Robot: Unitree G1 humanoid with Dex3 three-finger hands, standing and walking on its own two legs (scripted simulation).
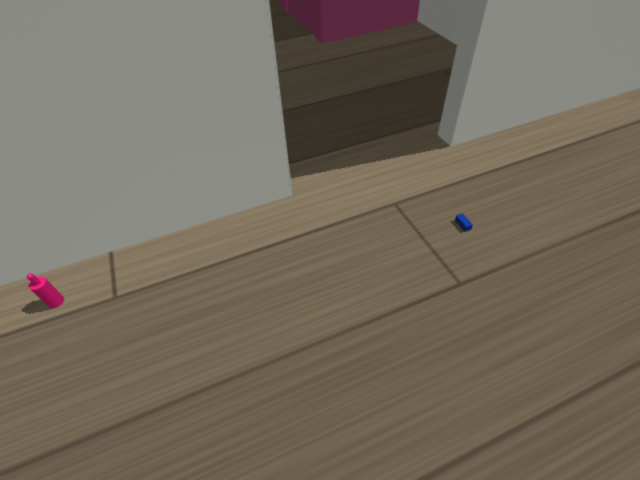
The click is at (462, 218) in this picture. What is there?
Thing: small box
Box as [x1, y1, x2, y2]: [455, 213, 472, 231]
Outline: 456,215 455,220 464,231 471,228 472,224 462,213
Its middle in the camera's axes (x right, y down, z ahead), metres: +0.61 -0.10 +1.70
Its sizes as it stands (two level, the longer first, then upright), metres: 0.075 0.033 0.030
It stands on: the floor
